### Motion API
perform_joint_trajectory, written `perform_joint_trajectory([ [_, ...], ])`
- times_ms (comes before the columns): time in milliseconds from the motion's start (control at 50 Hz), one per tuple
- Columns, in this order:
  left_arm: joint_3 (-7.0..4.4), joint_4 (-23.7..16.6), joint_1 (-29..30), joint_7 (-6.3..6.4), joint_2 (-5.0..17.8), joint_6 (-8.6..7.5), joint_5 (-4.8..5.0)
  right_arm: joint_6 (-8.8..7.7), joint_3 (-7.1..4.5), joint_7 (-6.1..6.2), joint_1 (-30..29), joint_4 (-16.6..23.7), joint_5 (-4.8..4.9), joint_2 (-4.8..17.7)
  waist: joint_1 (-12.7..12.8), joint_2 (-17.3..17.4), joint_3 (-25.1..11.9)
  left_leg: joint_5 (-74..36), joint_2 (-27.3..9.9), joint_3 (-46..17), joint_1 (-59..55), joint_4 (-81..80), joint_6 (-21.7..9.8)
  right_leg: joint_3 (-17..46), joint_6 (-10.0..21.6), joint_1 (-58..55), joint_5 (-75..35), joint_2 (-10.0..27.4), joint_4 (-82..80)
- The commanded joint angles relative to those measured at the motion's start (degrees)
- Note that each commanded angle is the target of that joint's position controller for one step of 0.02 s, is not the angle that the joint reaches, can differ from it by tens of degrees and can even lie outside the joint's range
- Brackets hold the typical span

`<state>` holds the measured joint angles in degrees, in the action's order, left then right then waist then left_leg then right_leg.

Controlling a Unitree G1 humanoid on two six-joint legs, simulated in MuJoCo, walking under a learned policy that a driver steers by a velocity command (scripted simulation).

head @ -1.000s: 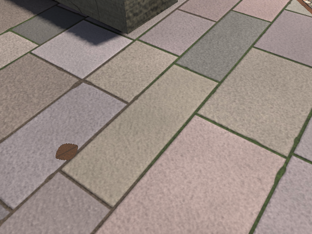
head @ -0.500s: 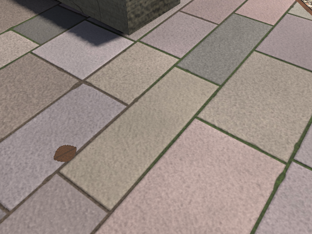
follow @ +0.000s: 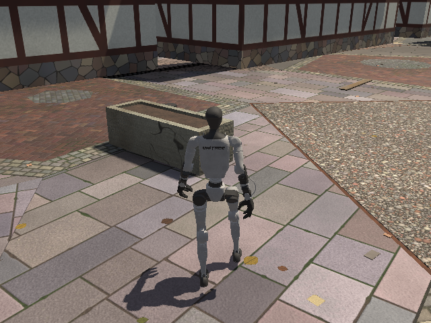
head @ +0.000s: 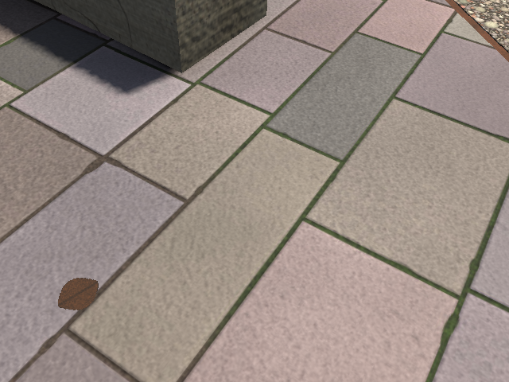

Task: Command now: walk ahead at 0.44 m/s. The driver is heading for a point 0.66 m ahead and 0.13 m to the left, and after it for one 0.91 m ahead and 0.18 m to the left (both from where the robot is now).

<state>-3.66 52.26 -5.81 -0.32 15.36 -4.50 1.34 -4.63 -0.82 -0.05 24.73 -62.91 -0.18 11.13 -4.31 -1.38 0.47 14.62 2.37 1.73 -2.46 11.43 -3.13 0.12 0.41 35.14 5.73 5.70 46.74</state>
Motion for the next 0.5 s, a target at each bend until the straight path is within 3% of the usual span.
perform_joint_trajectory([
  [20,0.74,-5.77,10.2,-0.68,0.73,-0.71,0.16,-0.26,-1.85,0.92,1.45,2.31,0.21,10.77,-0.5,6.11,7.05,-14.76,-13.48,-7.21,5.52,-6.89,-7.32,-2.24,-0.79,1.99,-6.49,-1.68,-9.46],
  [100,0.92,-7.85,14.27,-1.85,1.89,-1.06,0.5,0.12,-2.34,1.08,3.32,1.56,1.09,10.68,0.25,5.98,8.58,-18.21,-16.37,-5.99,0.93,-5.67,-6.83,-1.2,1.45,0.76,-7.3,-2.17,-14.97],
  [140,0.24,-7.89,12.3,-2.25,3.77,-1.36,0.44,0.53,-2.89,1.11,2.13,2.05,1.06,11.71,2.71,6.46,6.23,-28.96,-17.39,-5.0,-2.44,-1.24,-5.72,-1.71,3.26,-3.61,-4.43,-3.49,-16.45],
  [160,-0.53,-7.14,8.75,-2.19,5.32,-1.4,0.35,0.83,-3.22,1.1,1.34,2.45,0.88,12.54,4.99,7.67,3.06,-39.81,-17.32,-4.32,-3.28,3.53,-5.09,-2.93,4.29,-9.4,-2.83,-5.25,-16.0],
  [180,-1.78,-4.77,0.64,-1.9,7.31,-1.26,0.38,1.33,-3.2,1.09,0.45,2.87,0.57,12.37,9.28,8.1,-1.99,-48.32,-15.61,-2.67,-1.98,13.04,-3.9,-4.13,5.77,-19.63,-1.88,-7.14,-15.81],
  [200,-3.07,-1.71,-9.98,-1.36,9.78,-0.97,0.45,1.63,-2.7,1.07,-0.01,3.72,0.08,11.39,13.85,7.39,-8.34,-44.52,-13.01,-1.33,5.95,26.34,-2.09,-1.36,7.87,-34.96,-1.04,-4.9,-14.98],
  [220,-4.24,0.11,-18.55,-0.96,14.89,-0.7,-1.1,1.02,-0.99,0.46,5.7,4.97,-0.2,5.3,12.24,-4.58,-18.07,-20.9,-4.98,0.65,27.86,49.02,1.37,22.62,15.78,-57.62,10.42,10.05,-17.04],
  [240,-3.31,0.77,-19.42,-1.22,12.65,-0.53,-0.73,-0.6,-0.19,0.1,6.07,4.32,0.69,3.07,11.65,-12.41,-23.46,16.38,1.47,-6.07,36.91,62.76,2.01,44.75,19.74,-60.71,19.72,17.15,-29.64],
  [260,-1.99,0.35,-13.95,-1.43,9.16,-0.97,-0.25,-2.01,-1.71,-0.2,0.52,6.28,2.35,8.5,10.93,-9.45,-14.09,14.98,-2.17,-9.4,42.84,67.94,0.46,39.97,16.55,-53.12,22.31,14.86,-32.02],
  [280,-1.26,-0.92,-8.53,-1.42,6.85,-1.29,-0.45,-2.77,-2.14,-0.1,-4.29,7.88,3.23,10.33,9.22,-5.94,-7.12,10.09,-5.28,-7.55,43.49,67.02,-0.63,30.84,14.51,-43.74,17.97,13.0,-33.09],
  [300,-0.75,-1.37,-4.36,-1.72,5.36,-1.76,-1.03,-2.9,-2.38,0.34,-6.3,8.25,2.73,9.99,7.0,-1.68,-3.05,5.08,-8.01,-6.48,40.87,63.04,-0.73,23.83,13.41,-34.55,10.91,10.88,-34.89],
  [340,0.07,-1.16,-1.51,-2.19,2.73,-2.37,-1.84,-1.38,-2.88,0.81,-4.16,7.61,1.57,8.18,3.26,-2.88,-1.56,1.07,-10.88,-6.81,33.74,57.68,-0.63,15.63,12.04,-25.34,4.35,7.23,-37.6],
  [380,0.01,0.12,-2.94,-1.96,3.15,-2.62,-1.7,0.15,-2.77,0.85,-3.29,7.4,1.74,6.13,2.26,-2.76,-0.27,0.28,-11.55,-6.19,32.91,54.8,0.02,10.93,12.64,-21.81,2.23,6.73,-40.11],
  [440,-0.56,1.7,-6.21,-0.52,5.84,-2.88,-2.22,1.02,-3.34,1.01,-9.87,10.09,1.46,7.48,3.24,-1.34,2.81,-7.65,-11.79,-7.44,40.26,47.56,1.41,6.73,12.72,-22.69,0.08,7.1,-42.54],
  [500,-0.46,2.14,-7.93,0.5,6.36,-2.74,-2.22,0.48,-3.49,0.28,-14.28,11.75,1.29,7.23,4.39,-0.95,3.07,-17.84,-9.86,-7.61,41.79,37.53,1.57,1.05,10.8,-25.3,-4.14,5.85,-42.57],
])
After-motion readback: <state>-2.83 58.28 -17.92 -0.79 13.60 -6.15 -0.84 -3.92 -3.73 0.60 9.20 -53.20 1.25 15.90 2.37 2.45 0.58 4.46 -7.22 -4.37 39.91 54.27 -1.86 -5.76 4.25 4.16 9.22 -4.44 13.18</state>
